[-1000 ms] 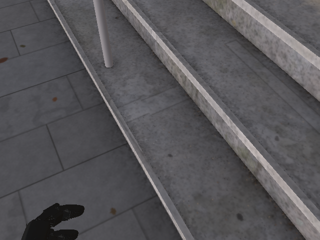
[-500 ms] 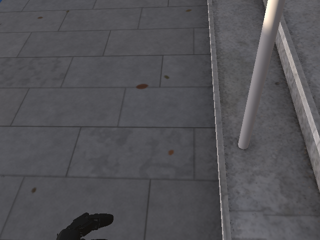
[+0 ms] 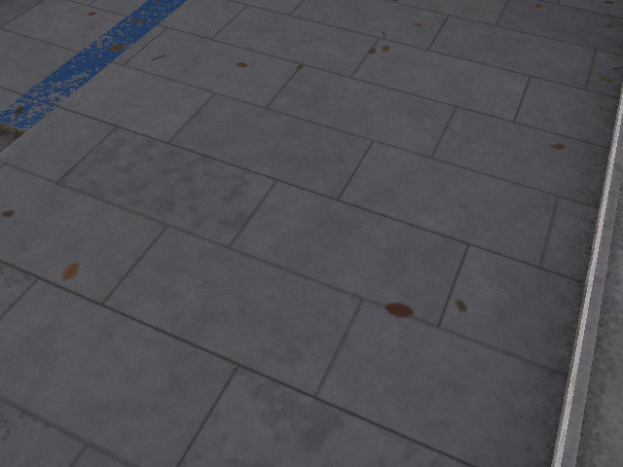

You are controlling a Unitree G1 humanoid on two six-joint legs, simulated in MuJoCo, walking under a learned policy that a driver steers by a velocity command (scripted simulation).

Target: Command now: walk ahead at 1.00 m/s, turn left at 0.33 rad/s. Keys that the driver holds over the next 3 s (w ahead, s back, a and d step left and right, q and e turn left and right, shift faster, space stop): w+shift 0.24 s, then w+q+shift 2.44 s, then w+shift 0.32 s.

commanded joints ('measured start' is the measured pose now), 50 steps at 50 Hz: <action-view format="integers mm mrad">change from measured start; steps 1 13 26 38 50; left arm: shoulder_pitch -242 -534 -76 -209 -520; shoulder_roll -107 8 -35 176 8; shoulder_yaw -54 -74 -28 20 -80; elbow -262 -292 -8 -66 -329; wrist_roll -10 -12 17 12 34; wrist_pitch -43 -14 -63 -10 -10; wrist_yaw -14 -77 -54 -25 -68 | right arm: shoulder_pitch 575 363 66 473 261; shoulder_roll -125 -52 125 -116 -92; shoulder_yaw -20 6 42 -52 -31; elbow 173 191 19 134 87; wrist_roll -23 32 13 42 34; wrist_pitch -8 -67 42 48 -35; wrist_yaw -24 -37 11 -23 -38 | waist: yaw -137 -39 5 -297 -11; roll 105 -106 -153 -92 -116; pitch -183 141 71 -164 99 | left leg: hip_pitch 873 226 -404 506 15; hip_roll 222 140 111 -84 -21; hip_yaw -256 -252 -82 20 -425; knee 288 -343 861 177 -302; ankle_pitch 780 328 -351 -317 -69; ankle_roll -4 66 -37 111 148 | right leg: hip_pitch -858 -301 94 25 -330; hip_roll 73 -13 -204 -96 -28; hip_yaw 166 27 80 -145 123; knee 445 -1012 -1481 -463 -828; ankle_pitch -24 681 514 1182 591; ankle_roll -96 -37 -11 5 115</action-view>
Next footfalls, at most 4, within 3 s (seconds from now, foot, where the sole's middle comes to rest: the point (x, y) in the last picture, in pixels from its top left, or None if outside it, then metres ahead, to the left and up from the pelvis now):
0.32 right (383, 455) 0.54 -0.14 -0.80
0.76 left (262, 306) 0.92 0.14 -0.80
1.18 right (229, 179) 1.39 0.26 -0.80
1.64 left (84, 169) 1.43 0.72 -0.80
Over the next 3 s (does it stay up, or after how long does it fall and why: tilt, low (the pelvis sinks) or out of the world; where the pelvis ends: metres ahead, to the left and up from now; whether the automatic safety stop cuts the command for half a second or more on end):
stays up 1.15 1.74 -0.03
